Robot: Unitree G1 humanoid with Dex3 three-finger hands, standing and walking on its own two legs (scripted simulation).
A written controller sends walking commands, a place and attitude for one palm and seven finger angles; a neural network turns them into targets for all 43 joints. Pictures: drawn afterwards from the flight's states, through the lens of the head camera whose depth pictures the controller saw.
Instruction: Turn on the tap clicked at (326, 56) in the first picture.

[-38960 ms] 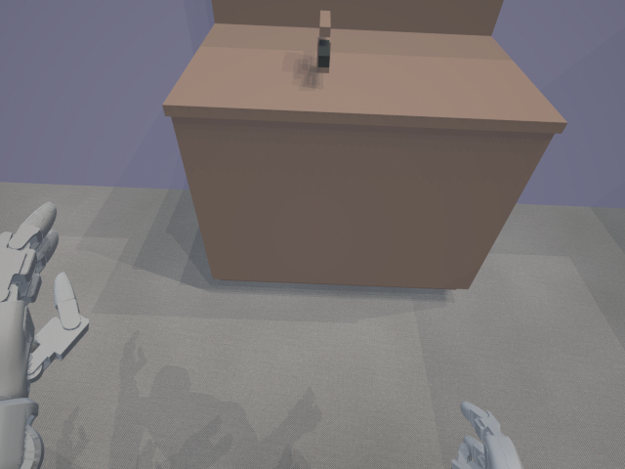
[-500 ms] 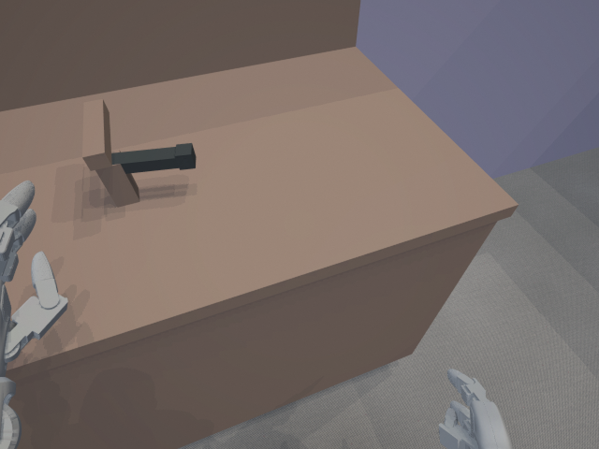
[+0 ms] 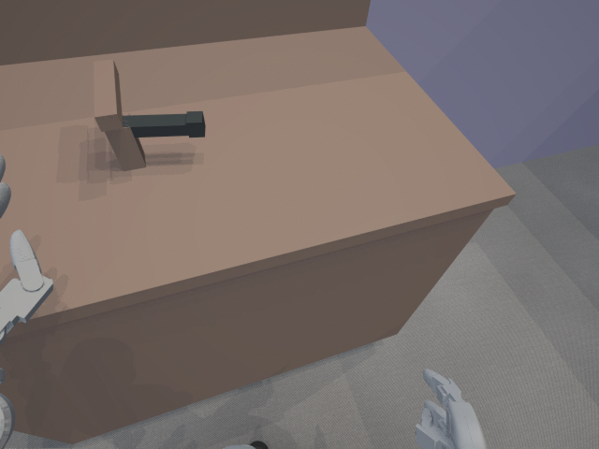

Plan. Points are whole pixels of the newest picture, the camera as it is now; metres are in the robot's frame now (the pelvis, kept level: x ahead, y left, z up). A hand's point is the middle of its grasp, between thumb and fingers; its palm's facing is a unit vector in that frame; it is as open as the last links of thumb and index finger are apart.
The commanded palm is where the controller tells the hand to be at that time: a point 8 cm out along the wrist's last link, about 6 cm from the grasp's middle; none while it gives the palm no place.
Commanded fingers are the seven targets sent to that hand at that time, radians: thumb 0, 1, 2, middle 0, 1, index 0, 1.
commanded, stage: step back with the hand held close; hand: left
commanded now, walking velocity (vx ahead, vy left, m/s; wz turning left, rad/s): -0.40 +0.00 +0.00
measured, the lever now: (195, 124) +0.54 +0.23 +0.10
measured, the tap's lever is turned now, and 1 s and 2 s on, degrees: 78 78 78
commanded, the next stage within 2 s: stop stepping back and stand still in 0.46 s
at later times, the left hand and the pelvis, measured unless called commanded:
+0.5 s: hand (99, 408) +0.13 +0.19 +0.14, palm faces +0.36 -0.81 -0.46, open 7.4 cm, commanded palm +0.06 +0.22 +0.17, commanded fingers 0.00 0.90 0.90 -0.20 -0.30 -0.20 -0.30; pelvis -0.09 -0.06 -0.01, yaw +1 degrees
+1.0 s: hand out of the picture +0.02 +0.12 +0.14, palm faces +0.38 -0.81 -0.45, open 7.4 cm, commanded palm -0.05 +0.17 +0.17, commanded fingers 0.00 0.90 0.90 -0.20 -0.30 -0.20 -0.30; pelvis -0.18 -0.13 +0.00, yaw +6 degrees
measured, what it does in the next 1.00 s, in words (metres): walks backwards: right foot, then left foot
